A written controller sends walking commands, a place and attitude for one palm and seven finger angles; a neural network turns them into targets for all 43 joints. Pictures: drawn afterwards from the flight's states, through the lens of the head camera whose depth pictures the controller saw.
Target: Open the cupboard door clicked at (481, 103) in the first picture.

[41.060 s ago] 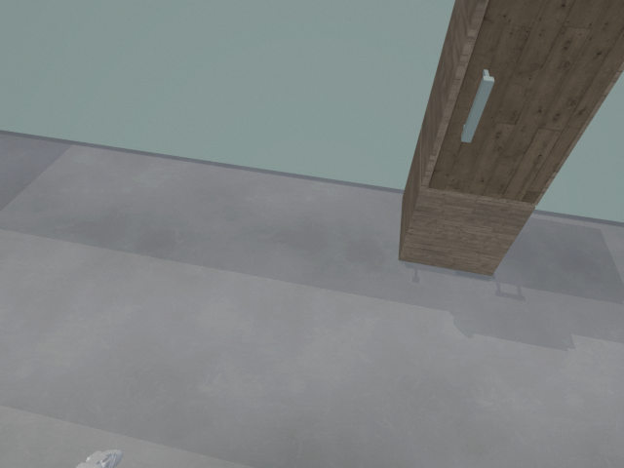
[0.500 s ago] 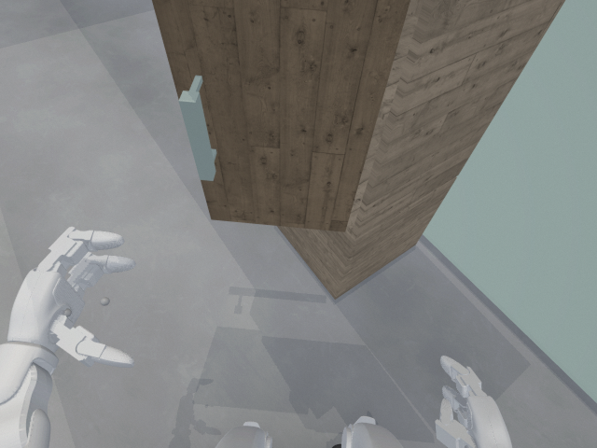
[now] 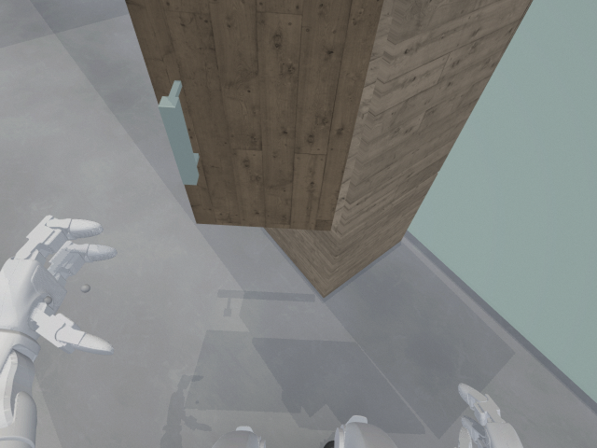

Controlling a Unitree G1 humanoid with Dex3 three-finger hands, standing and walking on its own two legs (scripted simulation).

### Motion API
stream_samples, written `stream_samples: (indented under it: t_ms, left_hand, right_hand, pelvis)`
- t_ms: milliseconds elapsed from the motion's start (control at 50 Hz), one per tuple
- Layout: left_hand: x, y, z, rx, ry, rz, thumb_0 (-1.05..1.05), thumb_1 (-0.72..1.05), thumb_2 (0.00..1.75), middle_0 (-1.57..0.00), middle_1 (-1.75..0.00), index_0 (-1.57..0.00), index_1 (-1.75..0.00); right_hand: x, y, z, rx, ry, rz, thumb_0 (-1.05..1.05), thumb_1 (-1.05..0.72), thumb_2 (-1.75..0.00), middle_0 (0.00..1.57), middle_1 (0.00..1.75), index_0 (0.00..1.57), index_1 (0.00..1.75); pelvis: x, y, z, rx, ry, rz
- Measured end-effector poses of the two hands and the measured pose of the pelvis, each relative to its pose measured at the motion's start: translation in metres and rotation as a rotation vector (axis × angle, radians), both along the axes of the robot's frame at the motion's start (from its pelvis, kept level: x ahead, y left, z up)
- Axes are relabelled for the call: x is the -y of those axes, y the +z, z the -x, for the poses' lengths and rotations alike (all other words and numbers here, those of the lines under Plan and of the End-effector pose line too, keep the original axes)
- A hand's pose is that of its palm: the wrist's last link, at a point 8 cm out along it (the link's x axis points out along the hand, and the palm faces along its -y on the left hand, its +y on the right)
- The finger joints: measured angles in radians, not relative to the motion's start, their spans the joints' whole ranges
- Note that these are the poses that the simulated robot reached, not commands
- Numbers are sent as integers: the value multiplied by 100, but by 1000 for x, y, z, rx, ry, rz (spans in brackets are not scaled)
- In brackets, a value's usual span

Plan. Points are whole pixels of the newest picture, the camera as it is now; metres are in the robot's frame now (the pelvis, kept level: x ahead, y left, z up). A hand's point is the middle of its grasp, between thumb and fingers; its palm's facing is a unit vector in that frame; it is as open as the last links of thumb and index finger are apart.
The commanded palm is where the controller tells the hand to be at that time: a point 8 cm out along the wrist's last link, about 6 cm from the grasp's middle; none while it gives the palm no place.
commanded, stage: raise the hand with hooked fingers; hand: left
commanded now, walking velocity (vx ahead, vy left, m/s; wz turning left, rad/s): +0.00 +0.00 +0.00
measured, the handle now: (184, 136) +0.58 +0.23 +0.03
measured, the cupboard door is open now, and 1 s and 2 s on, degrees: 50 50 50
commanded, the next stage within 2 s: move the hooked fingers beside the handle in 0.18 s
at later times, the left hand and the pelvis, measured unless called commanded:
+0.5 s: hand (88, 273) +0.31 +0.28 +0.05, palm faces +0.04 -1.00 -0.03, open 14.0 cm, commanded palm +0.29 +0.32 +0.05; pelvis -0.01 -0.01 -0.01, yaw +1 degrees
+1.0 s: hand (118, 213) +0.40 +0.27 +0.05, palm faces +0.02 -1.00 -0.03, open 14.0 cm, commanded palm +0.38 +0.32 +0.05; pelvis -0.01 -0.01 -0.01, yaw -1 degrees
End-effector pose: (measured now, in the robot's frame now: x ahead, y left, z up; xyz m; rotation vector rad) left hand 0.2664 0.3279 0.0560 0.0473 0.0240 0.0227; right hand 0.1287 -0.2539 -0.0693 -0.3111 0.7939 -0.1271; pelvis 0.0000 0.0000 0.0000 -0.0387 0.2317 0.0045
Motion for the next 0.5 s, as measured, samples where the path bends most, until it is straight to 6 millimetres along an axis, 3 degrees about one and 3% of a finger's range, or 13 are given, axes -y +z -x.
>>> stream_samples:
  t_ms: [340, 500]
  left_hand:
    - [3, 1, 6, 2, 9, -1, -2, -50, 30, -30, -120, -30, -120]
    - [-4, -1, -19, 11, 18, 12, -2, -50, 30, -30, -120, -30, -120]
  right_hand:
    - [-7, -4, -13, 35, 32, -28, 1, -90, -90, 20, 30, 20, 30]
    - [0, -11, -10, 6, 31, -1, 1, -90, -90, 20, 30, 20, 30]
  pelvis:
    - [6, -2, 4, 4, 7, -3]
    - [9, -6, 7, -11, 12, -1]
